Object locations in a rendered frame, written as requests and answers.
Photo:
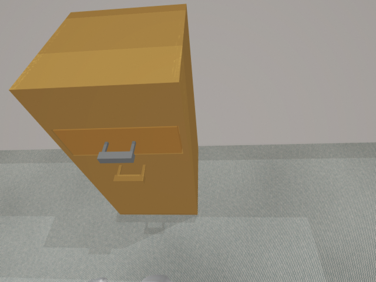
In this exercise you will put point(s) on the cabinet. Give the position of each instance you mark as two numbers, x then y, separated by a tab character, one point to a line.
128	67

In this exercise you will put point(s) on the drawer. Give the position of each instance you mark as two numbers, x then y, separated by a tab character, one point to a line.
159	139

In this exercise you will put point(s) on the handle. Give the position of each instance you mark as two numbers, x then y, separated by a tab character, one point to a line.
116	157
129	179

